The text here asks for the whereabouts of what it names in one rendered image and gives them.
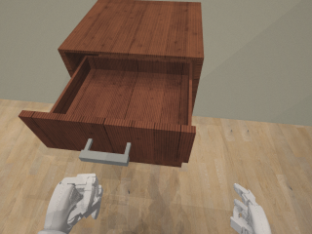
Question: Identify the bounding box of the left robot hand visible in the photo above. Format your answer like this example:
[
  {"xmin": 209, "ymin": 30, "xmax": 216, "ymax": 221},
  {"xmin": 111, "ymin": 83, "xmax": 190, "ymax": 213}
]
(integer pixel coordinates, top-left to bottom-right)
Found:
[{"xmin": 44, "ymin": 174, "xmax": 103, "ymax": 234}]

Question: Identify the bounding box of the cabinet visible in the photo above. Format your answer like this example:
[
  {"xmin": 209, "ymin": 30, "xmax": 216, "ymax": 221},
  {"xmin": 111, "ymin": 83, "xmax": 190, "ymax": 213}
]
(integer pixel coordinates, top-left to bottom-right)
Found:
[{"xmin": 58, "ymin": 0, "xmax": 204, "ymax": 168}]

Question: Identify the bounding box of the drawer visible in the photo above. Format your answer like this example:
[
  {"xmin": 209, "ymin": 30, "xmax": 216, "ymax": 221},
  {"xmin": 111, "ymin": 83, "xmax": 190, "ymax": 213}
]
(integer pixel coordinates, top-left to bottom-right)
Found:
[{"xmin": 19, "ymin": 56, "xmax": 196, "ymax": 163}]

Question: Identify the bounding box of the right robot hand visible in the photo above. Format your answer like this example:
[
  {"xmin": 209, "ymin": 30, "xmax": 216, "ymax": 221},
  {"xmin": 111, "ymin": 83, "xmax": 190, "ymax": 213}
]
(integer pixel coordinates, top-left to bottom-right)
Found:
[{"xmin": 230, "ymin": 183, "xmax": 272, "ymax": 234}]

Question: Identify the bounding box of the handle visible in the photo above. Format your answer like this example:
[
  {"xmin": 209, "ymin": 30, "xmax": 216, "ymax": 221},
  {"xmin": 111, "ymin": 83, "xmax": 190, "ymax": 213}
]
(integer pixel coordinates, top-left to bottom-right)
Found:
[{"xmin": 78, "ymin": 138, "xmax": 132, "ymax": 167}]

